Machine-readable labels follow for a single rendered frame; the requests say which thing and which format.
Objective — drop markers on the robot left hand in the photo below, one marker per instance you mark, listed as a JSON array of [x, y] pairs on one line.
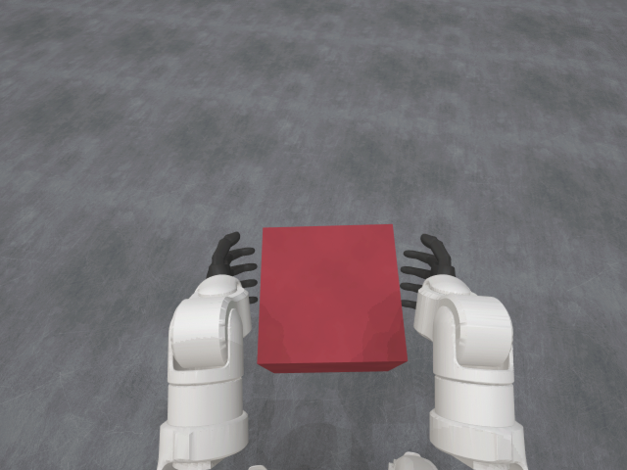
[[222, 258]]

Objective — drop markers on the robot left forearm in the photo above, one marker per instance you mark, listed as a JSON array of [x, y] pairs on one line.
[[206, 421]]

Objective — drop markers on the carton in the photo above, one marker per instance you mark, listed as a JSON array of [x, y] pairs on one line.
[[330, 300]]

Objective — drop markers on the robot right hand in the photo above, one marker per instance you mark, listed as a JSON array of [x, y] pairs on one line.
[[440, 263]]

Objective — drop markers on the robot right forearm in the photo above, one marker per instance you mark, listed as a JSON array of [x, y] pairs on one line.
[[473, 419]]

